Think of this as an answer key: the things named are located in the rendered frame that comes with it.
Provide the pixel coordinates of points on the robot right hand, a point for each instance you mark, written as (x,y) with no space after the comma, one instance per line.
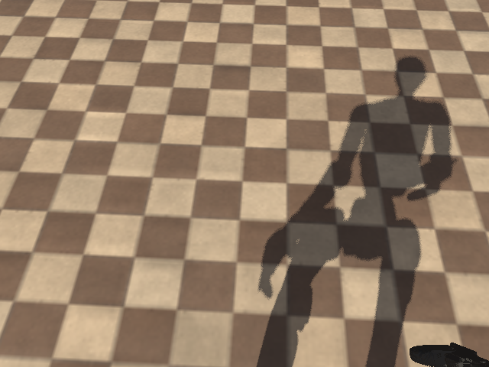
(447,356)

